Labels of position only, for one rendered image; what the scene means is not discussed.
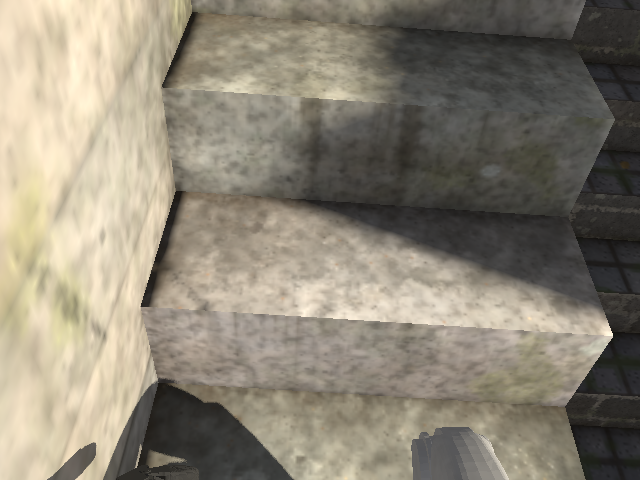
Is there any robot right thigh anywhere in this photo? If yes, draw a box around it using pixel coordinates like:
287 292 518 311
411 427 509 480

